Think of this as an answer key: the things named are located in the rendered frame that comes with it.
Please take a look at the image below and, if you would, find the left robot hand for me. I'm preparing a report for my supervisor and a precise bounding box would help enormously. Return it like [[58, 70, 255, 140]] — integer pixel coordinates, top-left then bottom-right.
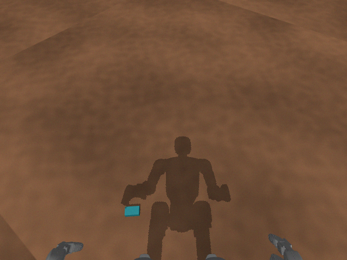
[[46, 242, 83, 260]]

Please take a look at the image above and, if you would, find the right robot hand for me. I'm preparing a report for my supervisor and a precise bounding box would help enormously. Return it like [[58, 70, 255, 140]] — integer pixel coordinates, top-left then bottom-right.
[[268, 233, 303, 260]]

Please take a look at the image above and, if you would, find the small box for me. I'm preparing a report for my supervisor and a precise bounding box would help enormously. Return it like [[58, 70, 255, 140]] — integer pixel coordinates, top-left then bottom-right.
[[125, 206, 140, 217]]

